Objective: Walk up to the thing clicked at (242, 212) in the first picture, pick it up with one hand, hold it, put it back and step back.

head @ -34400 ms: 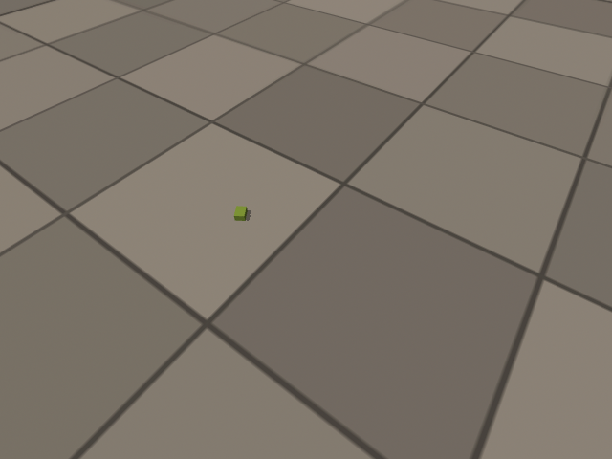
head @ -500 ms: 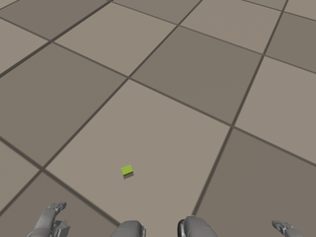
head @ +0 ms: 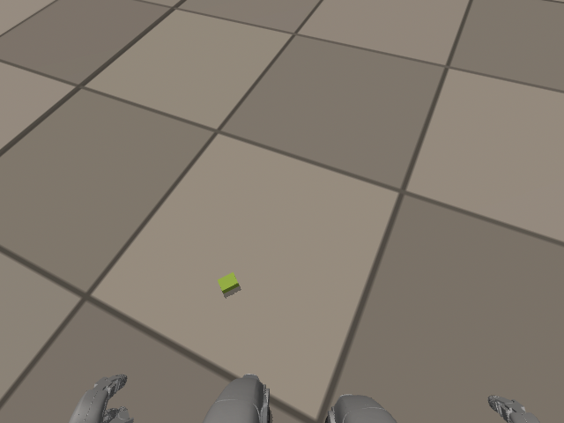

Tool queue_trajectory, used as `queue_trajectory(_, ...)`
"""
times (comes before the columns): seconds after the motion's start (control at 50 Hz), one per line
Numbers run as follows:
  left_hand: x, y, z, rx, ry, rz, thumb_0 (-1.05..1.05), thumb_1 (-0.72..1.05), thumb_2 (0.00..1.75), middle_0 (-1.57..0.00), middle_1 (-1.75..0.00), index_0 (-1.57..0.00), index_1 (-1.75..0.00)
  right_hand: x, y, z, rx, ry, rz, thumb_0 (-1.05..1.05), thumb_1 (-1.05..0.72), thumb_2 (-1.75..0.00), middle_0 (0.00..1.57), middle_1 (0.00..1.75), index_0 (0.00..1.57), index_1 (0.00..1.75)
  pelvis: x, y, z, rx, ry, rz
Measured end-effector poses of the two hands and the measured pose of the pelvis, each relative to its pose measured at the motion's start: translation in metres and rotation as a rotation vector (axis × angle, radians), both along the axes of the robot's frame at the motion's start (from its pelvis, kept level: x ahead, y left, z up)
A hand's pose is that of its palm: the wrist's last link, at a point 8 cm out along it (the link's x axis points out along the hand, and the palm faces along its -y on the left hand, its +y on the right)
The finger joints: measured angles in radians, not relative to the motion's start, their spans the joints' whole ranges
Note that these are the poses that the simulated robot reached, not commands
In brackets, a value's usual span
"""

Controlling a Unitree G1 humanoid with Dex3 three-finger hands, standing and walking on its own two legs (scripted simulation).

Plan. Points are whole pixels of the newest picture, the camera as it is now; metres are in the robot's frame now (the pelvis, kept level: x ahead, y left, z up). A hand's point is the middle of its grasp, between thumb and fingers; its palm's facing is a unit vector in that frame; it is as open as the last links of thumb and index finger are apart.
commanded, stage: step back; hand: left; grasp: from above
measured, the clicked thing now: (228, 282) +0.57 +0.26 -0.74
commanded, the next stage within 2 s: none
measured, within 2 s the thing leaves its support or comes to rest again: neither
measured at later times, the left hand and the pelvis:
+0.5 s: hand out of the picture -0.05 +0.27 -0.14, palm faces +0.06 -0.94 -0.33, open 7.4 cm; pelvis -0.15 +0.00 +0.02, yaw +4 degrees
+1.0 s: hand out of the picture -0.24 +0.22 -0.11, palm faces +0.01 -0.90 -0.44, open 7.4 cm; pelvis -0.32 -0.05 +0.01, yaw +1 degrees
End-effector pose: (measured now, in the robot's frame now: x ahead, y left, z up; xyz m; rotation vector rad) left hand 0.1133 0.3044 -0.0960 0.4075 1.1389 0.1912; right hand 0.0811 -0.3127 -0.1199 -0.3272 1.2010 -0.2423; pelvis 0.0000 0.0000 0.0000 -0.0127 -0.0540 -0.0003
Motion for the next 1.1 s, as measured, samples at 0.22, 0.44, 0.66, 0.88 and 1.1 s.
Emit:
queue_trajectory(0.22, -0.045, -0.009, 0.023, 0.000, -0.111, 0.027, 0.00, 0.90, 0.89, -0.20, -0.30, -0.21, -0.30, -0.048, -0.009, 0.011, -0.019, 0.022, 0.064, 0.00, -0.90, -0.90, 0.20, 0.30, 0.20, 0.30, -0.056, -0.006, 0.011, 0.032, 0.027, 0.032)
queue_trajectory(0.44, -0.142, 0.009, -0.014, -0.068, -0.057, 0.084, 0.00, 0.90, 0.89, -0.20, -0.30, -0.21, -0.30, -0.126, 0.012, 0.035, -0.060, 0.020, 0.109, 0.00, -0.90, -0.90, 0.21, 0.30, 0.20, 0.30, -0.131, 0.006, 0.006, -0.007, -0.016, 0.072)
queue_trajectory(0.66, -0.268, 0.007, -0.017, -0.043, 0.110, 0.121, 0.00, 0.90, 0.89, -0.20, -0.30, -0.21, -0.30, -0.153, 0.003, 0.054, -0.068, -0.107, 0.122, 0.01, -0.90, -0.90, 0.21, 0.30, 0.21, 0.30, -0.199, -0.010, 0.014, -0.010, 0.013, 0.002)
queue_trajectory(0.88, -0.352, -0.037, 0.004, 0.004, 0.081, 0.090, 0.00, 0.90, 0.89, -0.20, -0.30, -0.21, -0.30, -0.237, -0.039, 0.015, 0.013, -0.116, 0.066, 0.00, -0.90, -0.90, 0.20, 0.30, 0.20, 0.30, -0.283, -0.046, 0.003, 0.034, -0.012, -0.023)
queue_trajectory(1.1, -0.365, -0.041, 0.020, 0.038, -0.097, 0.066, 0.00, 0.90, 0.89, -0.20, -0.30, -0.21, -0.30, -0.370, -0.053, 0.003, -0.015, 0.100, 0.086, 0.01, -0.90, -0.90, 0.20, 0.30, 0.20, 0.30, -0.357, -0.053, 0.005, 0.034, 0.028, 0.078)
